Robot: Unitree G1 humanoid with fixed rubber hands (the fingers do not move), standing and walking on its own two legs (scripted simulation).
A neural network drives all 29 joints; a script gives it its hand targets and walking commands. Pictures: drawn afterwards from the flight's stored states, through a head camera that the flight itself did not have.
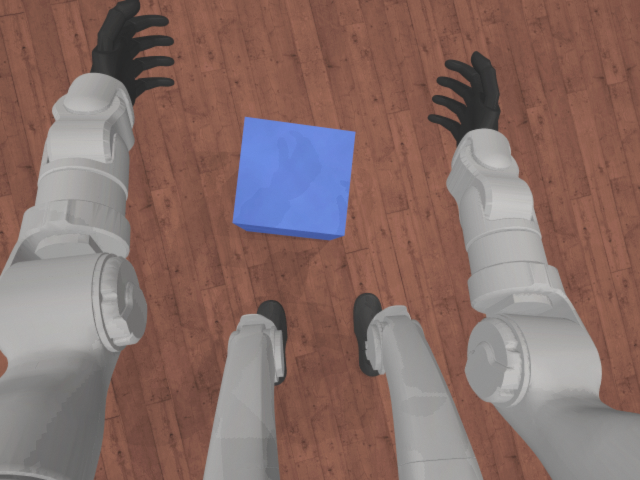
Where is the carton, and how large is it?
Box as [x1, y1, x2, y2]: [233, 117, 354, 239]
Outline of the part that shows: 245,117 233,214 233,223 250,231 322,239 332,239 344,235 354,132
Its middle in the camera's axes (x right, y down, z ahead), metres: -0.06 -0.12 +0.84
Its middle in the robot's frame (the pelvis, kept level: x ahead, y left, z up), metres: +0.49 +0.02 -0.52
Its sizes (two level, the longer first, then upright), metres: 0.210 0.200 0.250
